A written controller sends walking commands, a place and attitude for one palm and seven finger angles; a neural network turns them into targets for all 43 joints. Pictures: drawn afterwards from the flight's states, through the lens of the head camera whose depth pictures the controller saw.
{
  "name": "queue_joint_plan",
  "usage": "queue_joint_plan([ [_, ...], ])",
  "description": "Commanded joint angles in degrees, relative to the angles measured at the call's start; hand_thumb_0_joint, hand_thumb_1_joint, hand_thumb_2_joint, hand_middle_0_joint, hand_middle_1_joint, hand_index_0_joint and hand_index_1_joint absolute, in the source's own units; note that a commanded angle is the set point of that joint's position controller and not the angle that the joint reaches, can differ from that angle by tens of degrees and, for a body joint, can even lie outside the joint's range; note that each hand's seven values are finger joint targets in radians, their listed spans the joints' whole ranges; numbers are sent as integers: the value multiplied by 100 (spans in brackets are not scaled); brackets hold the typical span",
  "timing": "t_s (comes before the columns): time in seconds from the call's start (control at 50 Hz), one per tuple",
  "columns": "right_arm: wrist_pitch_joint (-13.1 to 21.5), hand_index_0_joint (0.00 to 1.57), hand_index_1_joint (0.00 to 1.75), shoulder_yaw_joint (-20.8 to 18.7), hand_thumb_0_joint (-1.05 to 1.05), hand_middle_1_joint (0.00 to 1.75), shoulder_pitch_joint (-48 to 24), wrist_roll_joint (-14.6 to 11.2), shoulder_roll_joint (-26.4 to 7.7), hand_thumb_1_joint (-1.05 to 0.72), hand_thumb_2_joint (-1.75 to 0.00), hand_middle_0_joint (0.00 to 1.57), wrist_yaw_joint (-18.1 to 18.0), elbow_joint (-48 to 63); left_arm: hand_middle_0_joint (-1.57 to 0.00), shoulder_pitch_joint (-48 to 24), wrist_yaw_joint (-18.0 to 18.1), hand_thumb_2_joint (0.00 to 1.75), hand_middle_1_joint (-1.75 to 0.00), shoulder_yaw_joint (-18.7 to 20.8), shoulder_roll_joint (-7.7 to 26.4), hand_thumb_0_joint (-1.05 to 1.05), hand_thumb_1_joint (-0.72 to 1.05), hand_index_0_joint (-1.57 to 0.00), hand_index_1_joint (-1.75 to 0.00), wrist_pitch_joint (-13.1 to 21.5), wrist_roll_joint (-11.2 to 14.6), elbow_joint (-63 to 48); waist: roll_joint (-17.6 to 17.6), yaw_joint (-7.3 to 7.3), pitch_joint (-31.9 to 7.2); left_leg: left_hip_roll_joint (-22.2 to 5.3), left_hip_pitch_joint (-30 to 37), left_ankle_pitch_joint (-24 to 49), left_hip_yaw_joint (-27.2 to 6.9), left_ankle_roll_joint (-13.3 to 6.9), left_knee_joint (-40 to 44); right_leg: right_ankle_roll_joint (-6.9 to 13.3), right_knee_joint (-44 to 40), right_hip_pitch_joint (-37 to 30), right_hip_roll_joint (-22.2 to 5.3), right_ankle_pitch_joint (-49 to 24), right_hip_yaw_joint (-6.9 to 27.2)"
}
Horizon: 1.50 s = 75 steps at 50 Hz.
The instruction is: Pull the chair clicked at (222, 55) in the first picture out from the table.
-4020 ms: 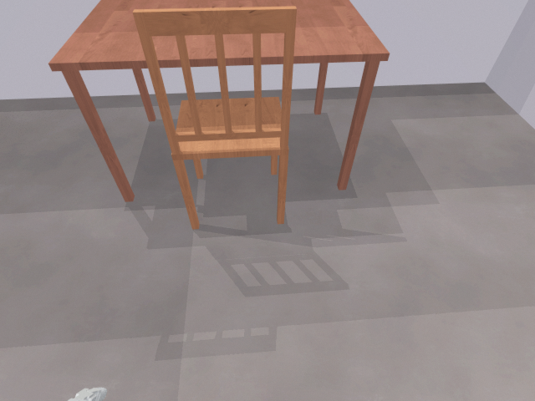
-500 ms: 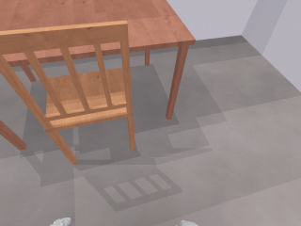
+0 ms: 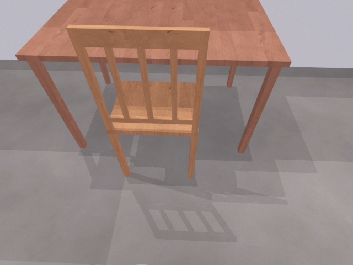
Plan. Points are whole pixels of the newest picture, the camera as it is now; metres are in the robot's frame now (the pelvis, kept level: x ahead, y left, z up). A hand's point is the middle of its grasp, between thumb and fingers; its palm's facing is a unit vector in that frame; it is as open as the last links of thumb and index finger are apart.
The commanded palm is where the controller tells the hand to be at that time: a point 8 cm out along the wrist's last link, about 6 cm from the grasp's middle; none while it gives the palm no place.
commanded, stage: take the last steps up to it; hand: left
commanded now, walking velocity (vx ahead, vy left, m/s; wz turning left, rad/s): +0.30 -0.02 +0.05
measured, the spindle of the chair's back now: (146, 87) +0.71 +0.19 -0.06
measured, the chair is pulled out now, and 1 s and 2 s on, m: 0.00 0.00 0.00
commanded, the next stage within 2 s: come to a stop and stand still in 0.80 s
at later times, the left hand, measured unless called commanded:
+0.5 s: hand (117, 253) +0.17 +0.18 -0.18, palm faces -0.02 -0.99 -0.17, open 7.4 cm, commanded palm none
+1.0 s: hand (130, 227) +0.24 +0.17 -0.19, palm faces +0.08 -0.99 -0.13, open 7.4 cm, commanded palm none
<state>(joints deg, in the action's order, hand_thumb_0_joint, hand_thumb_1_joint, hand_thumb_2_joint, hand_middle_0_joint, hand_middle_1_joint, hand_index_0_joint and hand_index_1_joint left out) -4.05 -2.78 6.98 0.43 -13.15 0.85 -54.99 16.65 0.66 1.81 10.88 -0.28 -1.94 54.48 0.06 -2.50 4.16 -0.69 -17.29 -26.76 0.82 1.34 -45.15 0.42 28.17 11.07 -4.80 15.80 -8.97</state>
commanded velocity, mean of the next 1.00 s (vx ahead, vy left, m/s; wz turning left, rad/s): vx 0.18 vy -0.04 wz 0.01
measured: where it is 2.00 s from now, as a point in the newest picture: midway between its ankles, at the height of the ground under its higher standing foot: outside the picture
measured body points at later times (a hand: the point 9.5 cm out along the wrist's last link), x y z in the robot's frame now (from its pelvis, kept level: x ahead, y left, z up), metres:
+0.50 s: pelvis +0.10 +0.00 -0.01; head +0.13 +0.00 +0.44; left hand +0.17 +0.23 -0.16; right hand +0.00 -0.22 -0.16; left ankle -0.03 +0.12 -0.74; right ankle +0.19 -0.11 -0.73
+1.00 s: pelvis +0.25 +0.00 -0.01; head +0.26 +0.03 +0.44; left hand +0.23 +0.22 -0.18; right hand +0.30 -0.23 -0.15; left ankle +0.28 +0.10 -0.74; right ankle +0.20 -0.11 -0.72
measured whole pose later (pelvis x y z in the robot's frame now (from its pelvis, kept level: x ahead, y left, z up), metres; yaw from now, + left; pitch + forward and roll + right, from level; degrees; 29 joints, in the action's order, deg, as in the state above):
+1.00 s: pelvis +0.25 +0.00 -0.01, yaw +1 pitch -1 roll -1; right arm 2.5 -1.1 13.5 1.4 -8.2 -1.7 -60.5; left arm 17.3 0.8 2.2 9.3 0.3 -0.8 64.1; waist -2.8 -1.1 1.7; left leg -2.3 -16.7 -14.9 6.8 -2.4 -32.6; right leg 0.9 40.4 12.5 -1.0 27.7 -5.4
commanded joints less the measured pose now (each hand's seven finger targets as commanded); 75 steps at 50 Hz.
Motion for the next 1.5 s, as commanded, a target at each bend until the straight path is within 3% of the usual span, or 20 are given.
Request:
queue_joint_plan([
  [0.0, 366, 20, 30, -2, 0, 30, 558, 77, -250, -90, -90, 20, -16, 167, -20, 140, 22, 90, -30, 291, 1158, 0, 90, -20, -30, 72, 58, -56, -1032, 253, -392, 160, 1083, 655, 458, -203, 1931, 507, -907, 353, -941, 756, 1061],
  [0.02, 436, 20, 30, -40, 0, 30, 929, 79, -488, -90, -90, 20, -57, 41, -20, 85, -17, 90, -30, 235, 942, 0, 90, -20, -30, 57, 105, -44, -294, 435, -380, -179, 1836, 612, 1, -310, 2483, 274, -289, 1066, -684, 1236, 785],
  [0.04, 471, 20, 30, -161, 0, 30, 1376, 147, -1011, -90, -90, 20, -94, -82, -20, 46, -81, 90, -30, 160, 548, 0, 90, -20, -30, 53, 121, -150, 1365, 627, -311, -1485, 2276, -55, -1841, -793, 3061, -47, 1202, 2174, -1, 1436, 143],
  [0.06, 436, 20, 30, -182, 0, 30, 1637, 120, -1247, -90, -90, 20, -137, -78, -20, -241, -83, 90, -30, 110, 515, 0, 90, -20, -30, 98, 57, -322, 1484, 699, -12, -2161, 2043, -136, -2701, -1202, 3524, -82, 2118, 2762, 163, 1691, 222],
  [0.18, 709, 20, 30, 21, 0, 30, 1192, 47, -441, -90, -90, 20, -264, -167, -20, 19, -196, 90, -30, 142, 468, 0, 90, -20, -30, 112, 62, 277, 615, 238, 288, -1395, 1421, 2390, -986, -1176, 3550, -167, 3262, 2469, -111, 93, 749],
  [0.4, 749, 20, 30, -30, 0, 30, 1946, 138, -517, -90, -90, 20, -294, -768, -20, -1018, -232, 90, -30, 113, 234, 0, 90, -20, -30, 154, 105, 93, 736, 483, 486, -1466, 1596, 3301, -512, -1114, 3171, 27, 1091, 1779, 77, -33, 274],
  [0.46, 735, 20, 30, -24, 0, 30, 1804, 89, -500, -90, -90, 20, -285, -837, -20, 51, -202, 90, -30, 222, 436, 0, 90, -20, -30, 233, 91, 430, 298, -53, -7, -1186, 1015, 3922, -185, -901, 1912, 236, 225, -141, 465, -464, 71],
  [0.48, 766, 20, 30, -1, 0, 30, 1793, 42, -410, -90, -90, 20, -254, -819, -20, 816, -164, 90, -30, 310, 687, 0, 90, -20, -30, 311, 65, 665, -70, -400, -410, -868, 334, 3481, 94, -682, 770, 402, 10, -1338, 92, -496, 588],
  [0.5, 814, 20, 30, 46, 0, 30, 2042, -22, -48, -90, -90, 20, -205, -709, -20, 1543, -89, 90, -30, 465, 1236, 0, 90, -20, -30, 381, 41, 825, -1334, -546, -1150, -116, -956, 1272, 591, -394, -1075, 1045, -583, -2558, -1448, -598, 2761],
  [0.52, 792, 20, 30, 30, 0, 30, 1865, -50, -112, -90, -90, 20, -223, -575, -20, 1743, -70, 90, -30, 466, 1500, 0, 90, -20, -30, 357, 149, 854, -1175, -532, -1374, 57, -1310, -750, 171, -437, -2479, 1531, -1283, -2319, -2155, -421, 3770],
  [0.56, 697, 20, 30, -54, 0, 30, 1292, 0, -77, -90, -90, 20, -170, -469, -20, 609, -9, 90, -30, 380, 1076, 0, 90, -20, -30, 294, 162, 546, -497, -237, -410, -418, -1653, -24, -215, -523, -3043, 1432, -1793, -778, -1880, 1391, 3274],
  [0.64, 465, 20, 30, 2, 0, 30, 1775, 102, 324, -90, -90, 20, -113, -648, -20, -301, 55, 90, -30, 139, 378, 0, 90, -20, -30, 382, 82, 317, -447, 515, 213, -645, -791, 777, 14, -249, -1910, 980, -2036, 1061, -1125, -69, 1292],
  [0.86, 679, 20, 30, 46, 0, 30, 1436, 95, 243, -90, -90, 20, -81, -557, -20, 90, 3, 90, -30, 199, 494, 0, 90, -20, -30, 288, 89, 560, -322, 422, 109, -240, 757, 1476, 551, -159, 1562, 719, -1052, 763, -616, 195, 875],
  [0.88, 720, 20, 30, 42, 0, 30, 1651, 99, 35, -90, -90, 20, -112, -630, -20, 154, -7, 90, -30, 147, 320, 0, 90, -20, -30, 255, 107, 582, 328, 474, 56, -457, 1133, 1676, 129, -230, 2001, 551, -336, 940, -323, 215, 721],
  [0.92, 707, 20, 30, 0, 0, 30, 1890, 142, -513, -90, -90, 20, -246, -617, -20, 259, 18, 90, -30, 45, -27, 0, 90, -20, -30, 243, 168, 526, 1479, 455, -277, -2114, 1350, 3323, -1954, -1116, 3016, 82, 1514, 1388, 450, 1490, 230],
  [1.04, 567, 20, 30, 95, 0, 30, 776, 23, -311, -90, -90, 20, -423, -586, -20, 444, 162, 90, -30, -26, 80, 0, 90, -20, -30, -12, 171, 924, 737, 161, -748, -1621, 1546, 6485, -371, -1028, 2462, -163, 1300, 631, 102, 866, 747],
  [1.24, 311, 20, 30, -176, 0, 30, 482, 43, -457, -90, -90, 20, -345, -367, -20, 478, 169, 90, -30, 141, 239, 0, 90, -20, -30, -113, 63, 597, 596, 56, -682, -1307, 827, 4067, -71, -657, 1871, -96, -68, -28, 140, -667, 637],
  [1.28, 292, 20, 30, -92, 0, 30, 599, -42, 42, -90, -90, 20, -257, -274, -20, 247, 198, 90, -30, 162, 793, 0, 90, -20, -30, 17, 33, 541, -744, 234, -624, -305, 169, 1374, 492, -59, 1158, 378, -648, -250, -1043, -2912, 1883],
  [1.32, 123, 20, 30, -75, 0, 30, 398, -5, 116, -90, -90, 20, -250, -204, -20, 229, 197, 90, -30, 161, 956, 0, 90, -20, -30, 69, 54, 520, -1296, 77, -557, -78, -1, -579, 103, -4, 86, 947, -970, 71, -1585, -3849, 2313],
  [1.48, 58, 20, 30, -120, 0, 30, 355, 20, -111, -90, -90, 20, -176, -176, -20, 108, 266, 90, -30, 250, 912, 0, 90, -20, -30, 68, 59, 330, -798, -7, -367, -34, -728, 92, -196, 183, -1157, 1095, -833, -519, -1399, -3717, 1856],
])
